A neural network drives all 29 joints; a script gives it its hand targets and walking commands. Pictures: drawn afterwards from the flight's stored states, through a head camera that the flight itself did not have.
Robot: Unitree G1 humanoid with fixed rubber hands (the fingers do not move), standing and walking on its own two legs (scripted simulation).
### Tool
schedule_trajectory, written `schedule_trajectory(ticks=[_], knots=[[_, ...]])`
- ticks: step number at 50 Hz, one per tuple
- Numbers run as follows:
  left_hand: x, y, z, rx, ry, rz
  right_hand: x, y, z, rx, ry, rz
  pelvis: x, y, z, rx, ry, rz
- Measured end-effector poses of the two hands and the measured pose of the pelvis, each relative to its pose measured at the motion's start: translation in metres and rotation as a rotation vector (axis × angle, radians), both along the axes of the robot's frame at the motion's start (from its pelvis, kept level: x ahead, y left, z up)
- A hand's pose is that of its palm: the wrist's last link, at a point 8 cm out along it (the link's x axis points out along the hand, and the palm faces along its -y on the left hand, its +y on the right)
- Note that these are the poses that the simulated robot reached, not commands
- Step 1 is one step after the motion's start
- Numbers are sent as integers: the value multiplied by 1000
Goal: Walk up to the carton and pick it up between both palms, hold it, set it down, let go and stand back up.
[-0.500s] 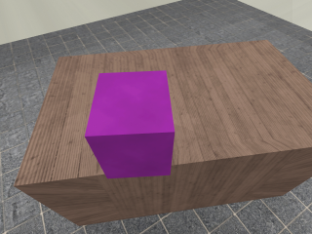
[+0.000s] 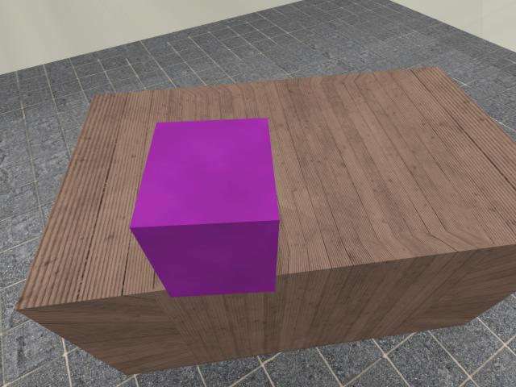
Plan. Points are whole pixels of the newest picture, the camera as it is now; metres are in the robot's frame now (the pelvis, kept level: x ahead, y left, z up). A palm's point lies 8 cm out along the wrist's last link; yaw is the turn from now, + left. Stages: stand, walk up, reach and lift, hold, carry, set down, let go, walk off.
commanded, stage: walk up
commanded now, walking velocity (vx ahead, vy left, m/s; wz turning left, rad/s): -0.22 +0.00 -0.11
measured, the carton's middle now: (217, 209) +0.42 +0.08 -0.01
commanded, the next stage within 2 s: none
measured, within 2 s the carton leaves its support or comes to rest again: neither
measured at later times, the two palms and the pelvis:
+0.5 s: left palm out of the picture -0.07 +0.30 -0.16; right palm out of the picture +0.07 -0.12 -0.14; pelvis +0.02 +0.10 -0.01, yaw +2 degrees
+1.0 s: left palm out of the picture +0.05 +0.32 -0.16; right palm out of the picture +0.04 -0.13 -0.16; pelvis +0.02 +0.09 -0.02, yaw +1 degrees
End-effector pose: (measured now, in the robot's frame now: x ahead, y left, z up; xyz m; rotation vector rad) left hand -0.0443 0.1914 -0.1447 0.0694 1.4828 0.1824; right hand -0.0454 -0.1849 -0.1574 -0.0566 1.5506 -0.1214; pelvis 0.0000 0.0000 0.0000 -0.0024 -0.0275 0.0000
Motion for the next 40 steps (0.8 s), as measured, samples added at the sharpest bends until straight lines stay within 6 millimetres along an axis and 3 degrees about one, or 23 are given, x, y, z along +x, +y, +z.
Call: schedule_trajectory(ticks=[4,7,12,17,23,31,40], knots=[[4,4,0,14,-22,-4,-1,-8,-3,-25,13,-10,-8,2,-3,5,10,2],[3,18,5,50,-56,14,0,-16,-4,-49,39,25,-13,11,-2,18,21,8],[-10,50,14,100,-38,33,26,-17,-2,-76,-23,63,-15,29,1,25,28,17],[-25,77,14,90,1,60,66,4,7,-75,-129,99,-4,53,3,19,35,28],[-35,103,-9,13,92,86,108,55,13,-86,-247,112,18,88,-7,21,23,28],[1,115,-13,-42,96,57,104,84,25,-120,-211,85,34,110,0,22,9,23],[58,113,-14,-22,-9,18,93,94,4,-53,-133,49,48,112,-6,30,-8,13]])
